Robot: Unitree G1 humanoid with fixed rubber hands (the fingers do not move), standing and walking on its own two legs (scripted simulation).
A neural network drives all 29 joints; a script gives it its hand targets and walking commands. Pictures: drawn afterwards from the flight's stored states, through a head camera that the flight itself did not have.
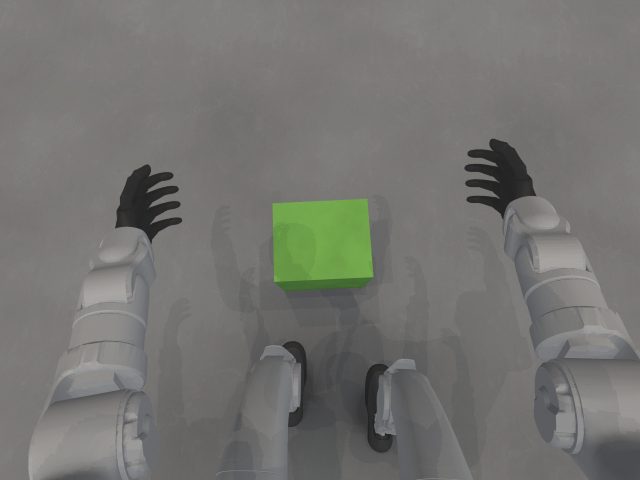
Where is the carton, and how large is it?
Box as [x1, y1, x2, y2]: [273, 199, 372, 290]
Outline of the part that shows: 366,199 273,203 274,281 284,290 363,286 372,277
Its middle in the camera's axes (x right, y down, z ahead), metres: +0.01 +0.03 +0.96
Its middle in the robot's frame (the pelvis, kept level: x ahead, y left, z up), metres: +0.48 +0.05 -0.56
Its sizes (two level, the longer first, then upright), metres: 0.216 0.179 0.222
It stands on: the floor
